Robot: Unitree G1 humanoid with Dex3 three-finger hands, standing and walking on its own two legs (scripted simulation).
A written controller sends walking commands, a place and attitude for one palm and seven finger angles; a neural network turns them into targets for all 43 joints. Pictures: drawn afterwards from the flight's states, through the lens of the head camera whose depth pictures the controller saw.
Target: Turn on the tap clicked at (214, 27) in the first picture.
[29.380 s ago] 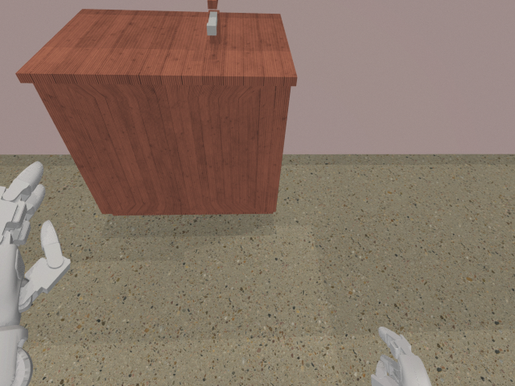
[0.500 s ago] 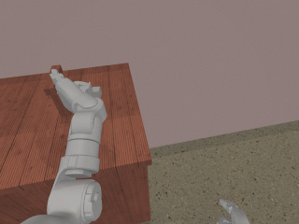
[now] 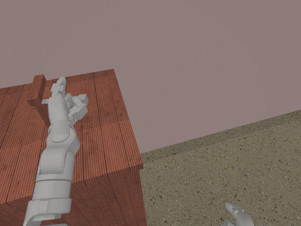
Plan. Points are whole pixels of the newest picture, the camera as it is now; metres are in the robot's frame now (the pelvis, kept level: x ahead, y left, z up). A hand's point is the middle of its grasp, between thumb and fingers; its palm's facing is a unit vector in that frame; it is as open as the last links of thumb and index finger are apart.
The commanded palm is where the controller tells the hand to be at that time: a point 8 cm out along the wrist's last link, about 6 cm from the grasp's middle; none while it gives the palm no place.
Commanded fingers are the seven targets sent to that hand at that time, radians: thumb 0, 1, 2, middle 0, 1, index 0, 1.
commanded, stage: draw the hand back beside the body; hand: left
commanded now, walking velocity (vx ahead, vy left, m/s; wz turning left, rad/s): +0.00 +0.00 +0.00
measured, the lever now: (82, 100) +0.47 +0.25 +0.11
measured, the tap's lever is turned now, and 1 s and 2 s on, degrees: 80 80 80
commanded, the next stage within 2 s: step back with the hand held close in 1.22 s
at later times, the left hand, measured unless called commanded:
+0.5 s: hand (57, 139) +0.26 +0.22 +0.17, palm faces +0.31 -0.91 -0.26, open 7.6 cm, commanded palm +0.21 +0.27 +0.18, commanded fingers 0.00 0.90 0.90 -0.19 -0.27 -0.19 -0.27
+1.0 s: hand (24, 169) +0.19 +0.27 +0.15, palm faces +0.42 -0.83 -0.36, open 7.4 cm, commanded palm +0.15 +0.31 +0.17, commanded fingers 0.00 0.90 0.90 -0.20 -0.30 -0.20 -0.30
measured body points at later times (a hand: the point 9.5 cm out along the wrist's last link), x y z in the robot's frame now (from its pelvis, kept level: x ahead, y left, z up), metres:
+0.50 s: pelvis -0.01 +0.01 +0.00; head -0.03 -0.01 +0.45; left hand +0.24 +0.27 +0.18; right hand +0.18 -0.20 -0.09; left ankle +0.01 +0.15 -0.74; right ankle -0.03 -0.09 -0.74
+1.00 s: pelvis +0.00 +0.02 +0.00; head -0.02 +0.00 +0.45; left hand +0.16 +0.31 +0.18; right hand +0.19 -0.20 -0.09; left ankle +0.01 +0.15 -0.74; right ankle -0.03 -0.09 -0.74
